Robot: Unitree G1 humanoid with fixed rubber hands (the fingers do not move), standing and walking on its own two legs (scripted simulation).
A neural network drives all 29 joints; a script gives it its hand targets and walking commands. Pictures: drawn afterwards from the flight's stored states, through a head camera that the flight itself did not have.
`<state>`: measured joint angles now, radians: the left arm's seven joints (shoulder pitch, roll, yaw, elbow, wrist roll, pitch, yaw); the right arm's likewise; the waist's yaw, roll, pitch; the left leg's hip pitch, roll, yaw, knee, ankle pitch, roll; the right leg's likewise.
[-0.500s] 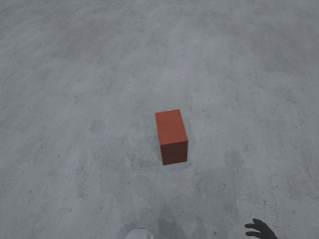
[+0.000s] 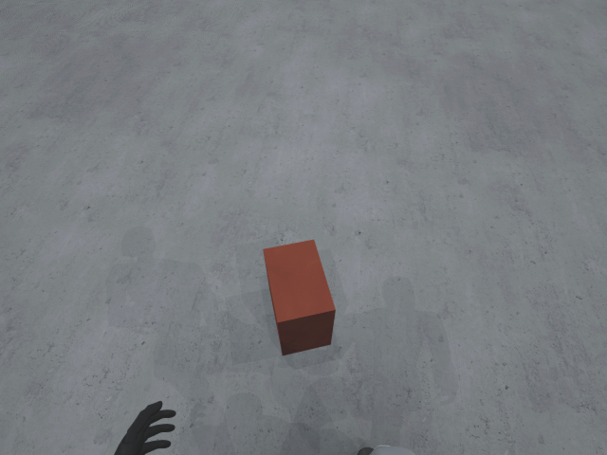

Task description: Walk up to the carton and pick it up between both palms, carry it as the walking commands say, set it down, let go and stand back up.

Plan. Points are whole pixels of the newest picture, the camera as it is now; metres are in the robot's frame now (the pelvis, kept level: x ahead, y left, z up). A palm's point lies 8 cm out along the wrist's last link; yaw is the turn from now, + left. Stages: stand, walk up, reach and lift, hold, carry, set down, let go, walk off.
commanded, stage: walk up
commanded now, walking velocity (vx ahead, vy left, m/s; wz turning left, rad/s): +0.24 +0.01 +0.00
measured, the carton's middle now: (298, 298) +0.64 +0.01 -0.64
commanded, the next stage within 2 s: none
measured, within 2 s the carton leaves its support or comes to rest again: neither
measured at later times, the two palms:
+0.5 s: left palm out of the picture +0.13 +0.29 -0.13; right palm (469, 405) +0.19 -0.22 -0.10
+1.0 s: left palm (140, 410) +0.22 +0.25 -0.11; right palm (484, 397) +0.20 -0.25 -0.12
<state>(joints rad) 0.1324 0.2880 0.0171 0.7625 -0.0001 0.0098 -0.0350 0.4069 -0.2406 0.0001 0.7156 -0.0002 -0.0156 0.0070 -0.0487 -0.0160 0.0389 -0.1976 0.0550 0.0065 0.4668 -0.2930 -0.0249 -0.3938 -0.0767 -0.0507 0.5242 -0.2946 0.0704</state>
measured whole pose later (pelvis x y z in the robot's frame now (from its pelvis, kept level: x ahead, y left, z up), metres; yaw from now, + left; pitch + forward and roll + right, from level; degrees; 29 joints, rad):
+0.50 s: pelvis +0.10 +0.03 +0.00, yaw +2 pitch -1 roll -2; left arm 0.34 0.28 0.03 0.78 0.00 0.04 -0.02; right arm 0.31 -0.23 0.00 0.72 0.00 0.00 0.02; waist 0.02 -0.01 0.04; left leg -0.23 0.06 0.00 0.55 -0.30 -0.02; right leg -0.35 -0.09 -0.07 0.88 -0.37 0.03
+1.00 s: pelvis +0.13 -0.01 +0.00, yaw +2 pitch +1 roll -1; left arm 0.23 0.24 0.03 0.78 0.00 0.05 -0.04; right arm 0.35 -0.24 0.00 0.72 0.00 0.04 -0.01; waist 0.00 0.04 0.01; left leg -0.19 0.09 0.00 0.50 -0.33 -0.03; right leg -0.40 -0.07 -0.07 0.80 -0.38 0.03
